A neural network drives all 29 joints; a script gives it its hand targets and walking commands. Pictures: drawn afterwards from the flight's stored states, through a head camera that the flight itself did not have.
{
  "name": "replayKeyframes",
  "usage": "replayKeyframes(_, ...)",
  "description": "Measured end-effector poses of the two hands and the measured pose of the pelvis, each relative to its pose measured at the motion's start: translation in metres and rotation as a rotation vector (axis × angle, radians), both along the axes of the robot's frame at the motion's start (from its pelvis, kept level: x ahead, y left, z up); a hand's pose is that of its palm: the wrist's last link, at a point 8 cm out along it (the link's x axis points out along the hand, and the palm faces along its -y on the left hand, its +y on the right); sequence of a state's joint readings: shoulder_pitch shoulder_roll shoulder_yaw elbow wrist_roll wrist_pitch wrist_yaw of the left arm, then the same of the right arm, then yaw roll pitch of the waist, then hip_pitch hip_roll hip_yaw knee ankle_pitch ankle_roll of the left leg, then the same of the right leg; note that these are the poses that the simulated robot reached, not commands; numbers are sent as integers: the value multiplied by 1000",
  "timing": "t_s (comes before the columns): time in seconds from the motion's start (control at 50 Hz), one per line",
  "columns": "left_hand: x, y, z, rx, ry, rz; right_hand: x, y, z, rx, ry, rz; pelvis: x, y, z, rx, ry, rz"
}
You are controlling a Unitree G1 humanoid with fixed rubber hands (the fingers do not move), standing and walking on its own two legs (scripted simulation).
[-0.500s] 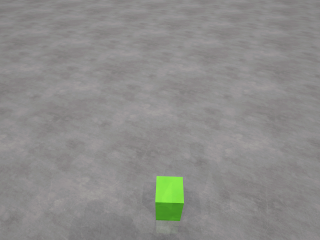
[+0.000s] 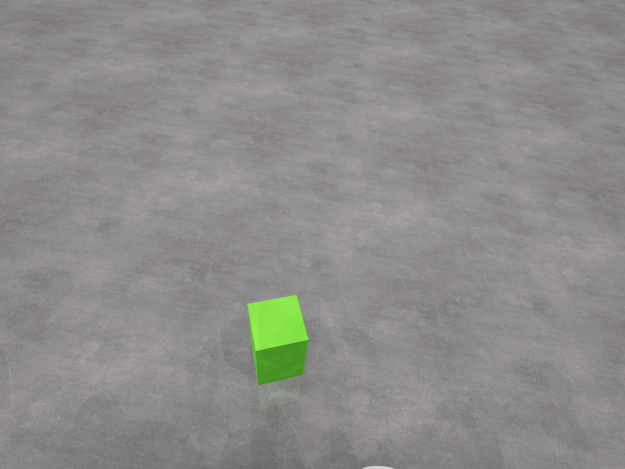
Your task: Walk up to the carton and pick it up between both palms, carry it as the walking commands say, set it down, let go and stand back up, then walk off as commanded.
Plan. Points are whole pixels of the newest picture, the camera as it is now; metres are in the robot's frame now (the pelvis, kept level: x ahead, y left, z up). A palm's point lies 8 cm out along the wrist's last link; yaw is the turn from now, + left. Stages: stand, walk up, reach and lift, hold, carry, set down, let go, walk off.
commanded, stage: walk off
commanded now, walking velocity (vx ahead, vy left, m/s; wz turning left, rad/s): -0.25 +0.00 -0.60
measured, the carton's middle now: (276, 341) +0.57 +0.07 -0.64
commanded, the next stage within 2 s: none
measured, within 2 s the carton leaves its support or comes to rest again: neither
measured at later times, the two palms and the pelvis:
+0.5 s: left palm out of the picture +0.05 +0.25 -0.14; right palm out of the picture -0.15 -0.25 -0.12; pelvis -0.12 +0.03 -0.01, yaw -20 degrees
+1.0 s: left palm out of the picture -0.01 +0.27 -0.13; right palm out of the picture -0.36 -0.12 -0.13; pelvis -0.25 +0.12 -0.01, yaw -41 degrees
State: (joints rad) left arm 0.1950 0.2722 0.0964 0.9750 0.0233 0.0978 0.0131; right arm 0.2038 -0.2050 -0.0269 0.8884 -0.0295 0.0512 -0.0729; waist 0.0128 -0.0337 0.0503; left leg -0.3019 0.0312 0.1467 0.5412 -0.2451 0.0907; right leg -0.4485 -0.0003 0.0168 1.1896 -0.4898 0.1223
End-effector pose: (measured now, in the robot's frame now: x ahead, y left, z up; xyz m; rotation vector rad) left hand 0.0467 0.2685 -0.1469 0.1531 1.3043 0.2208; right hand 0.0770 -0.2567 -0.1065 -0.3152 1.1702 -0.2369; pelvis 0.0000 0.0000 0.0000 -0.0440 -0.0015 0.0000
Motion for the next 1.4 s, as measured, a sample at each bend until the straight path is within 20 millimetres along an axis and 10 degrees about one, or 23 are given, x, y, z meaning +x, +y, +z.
replayKeyframes(0.12,16,-21,4,-10,-49,-132,-46,0,-12,50,-57,-102,-34,-2,-5,2,-10,-105)
replayKeyframes(0.24,12,-48,6,5,-118,-262,-134,-24,-43,63,10,-242,-72,-11,-21,15,-6,-197)
replayKeyframes(0.4,-9,-37,17,44,-101,-335,-202,-19,-27,64,25,-352,-105,4,-10,33,-6,-294)
replayKeyframes(0.84,-29,20,4,-41,-55,-616,-325,98,14,-18,-114,-580,-196,104,2,-9,4,-594)
replayKeyframes(1.12,-83,10,30,48,-107,-849,-505,168,-36,123,32,-842,-274,140,-7,38,-23,-775)
replayKeyframes(1.4,-71,32,11,-41,-153,-967,-519,226,-10,3,-88,-927,-293,211,-10,49,-27,-930)
